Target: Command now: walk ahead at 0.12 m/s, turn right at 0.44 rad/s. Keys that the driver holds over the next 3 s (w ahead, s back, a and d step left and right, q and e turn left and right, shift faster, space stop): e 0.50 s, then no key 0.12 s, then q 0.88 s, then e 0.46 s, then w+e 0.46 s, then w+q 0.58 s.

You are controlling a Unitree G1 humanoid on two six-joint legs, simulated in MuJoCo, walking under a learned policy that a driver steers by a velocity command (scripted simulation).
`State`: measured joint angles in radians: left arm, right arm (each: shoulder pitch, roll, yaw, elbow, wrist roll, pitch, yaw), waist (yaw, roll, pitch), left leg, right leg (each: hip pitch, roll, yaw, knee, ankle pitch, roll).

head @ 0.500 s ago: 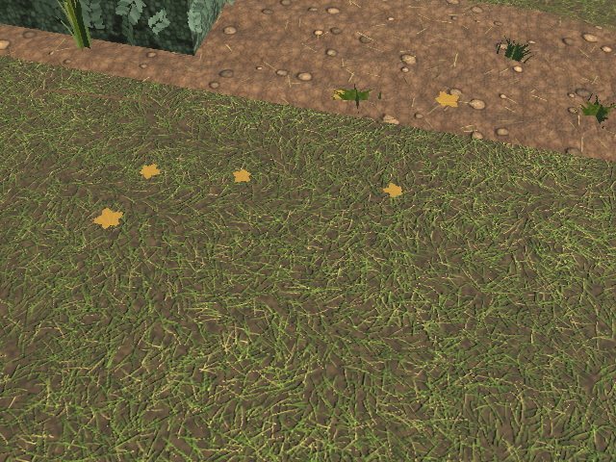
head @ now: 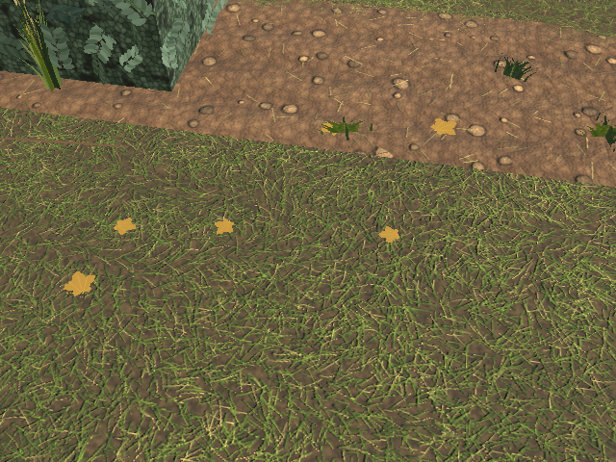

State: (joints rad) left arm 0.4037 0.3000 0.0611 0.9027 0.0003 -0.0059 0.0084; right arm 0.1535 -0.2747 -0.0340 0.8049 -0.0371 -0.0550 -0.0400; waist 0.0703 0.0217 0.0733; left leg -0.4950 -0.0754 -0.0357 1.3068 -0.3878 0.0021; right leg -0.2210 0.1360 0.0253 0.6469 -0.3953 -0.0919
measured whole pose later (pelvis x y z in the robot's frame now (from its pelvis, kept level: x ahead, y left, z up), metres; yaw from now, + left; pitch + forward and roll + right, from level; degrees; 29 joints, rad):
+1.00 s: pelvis +0.20 +0.01 -0.15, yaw -14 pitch +0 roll +1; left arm 0.24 0.20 0.00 0.69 0.02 0.01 0.05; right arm 0.32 -0.25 -0.06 0.75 -0.04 0.05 0.01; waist -0.05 0.05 0.01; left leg -0.56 -0.09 -0.06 1.11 -0.45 -0.01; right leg -0.25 -0.02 -0.03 0.52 -0.27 -0.03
